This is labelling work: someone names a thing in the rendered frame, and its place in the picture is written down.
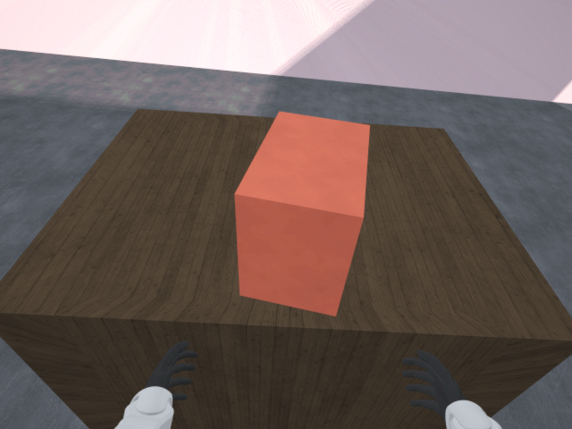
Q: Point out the pedestal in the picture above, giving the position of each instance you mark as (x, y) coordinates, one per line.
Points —
(143, 254)

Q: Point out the carton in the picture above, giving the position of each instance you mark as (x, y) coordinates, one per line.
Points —
(299, 210)

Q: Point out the robot right hand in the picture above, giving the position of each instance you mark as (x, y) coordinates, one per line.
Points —
(444, 389)

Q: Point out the right robot forearm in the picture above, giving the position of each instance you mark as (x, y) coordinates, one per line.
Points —
(465, 414)

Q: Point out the robot left hand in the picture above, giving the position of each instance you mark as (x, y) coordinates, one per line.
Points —
(161, 376)

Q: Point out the left robot forearm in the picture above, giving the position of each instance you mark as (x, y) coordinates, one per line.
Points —
(150, 408)

